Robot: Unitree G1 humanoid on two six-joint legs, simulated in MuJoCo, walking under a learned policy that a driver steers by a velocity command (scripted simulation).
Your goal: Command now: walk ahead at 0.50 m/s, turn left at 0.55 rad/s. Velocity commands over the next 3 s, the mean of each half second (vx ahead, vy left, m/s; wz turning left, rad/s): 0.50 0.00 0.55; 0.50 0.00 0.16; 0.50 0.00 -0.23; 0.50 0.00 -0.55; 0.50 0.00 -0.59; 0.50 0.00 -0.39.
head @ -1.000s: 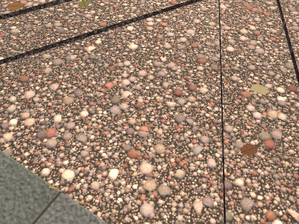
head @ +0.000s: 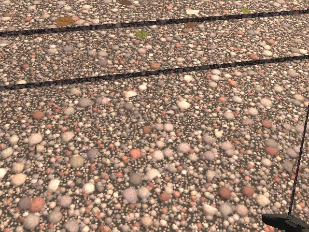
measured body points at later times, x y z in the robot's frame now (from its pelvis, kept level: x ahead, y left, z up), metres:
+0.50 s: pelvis +0.30 +0.01 +0.01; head +0.33 +0.02 +0.46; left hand +0.47 +0.30 -0.06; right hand +0.42 -0.27 -0.10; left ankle +0.14 +0.09 -0.71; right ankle +0.45 -0.07 -0.72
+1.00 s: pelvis +0.54 +0.11 +0.01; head +0.57 +0.13 +0.46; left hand +0.43 +0.37 -0.12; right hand +0.86 -0.01 -0.05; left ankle +0.61 +0.25 -0.72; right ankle +0.45 -0.07 -0.71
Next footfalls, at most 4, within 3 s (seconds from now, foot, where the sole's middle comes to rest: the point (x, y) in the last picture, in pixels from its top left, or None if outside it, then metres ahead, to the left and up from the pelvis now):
0.02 left None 0.18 0.09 -0.75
0.50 right None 0.48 -0.06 -0.75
1.00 left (103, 195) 0.64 0.26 -0.75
1.54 right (143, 134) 1.00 0.11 -0.75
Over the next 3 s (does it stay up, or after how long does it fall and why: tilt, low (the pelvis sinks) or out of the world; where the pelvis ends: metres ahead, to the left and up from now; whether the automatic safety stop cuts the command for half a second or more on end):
stays up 1.55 0.03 0.03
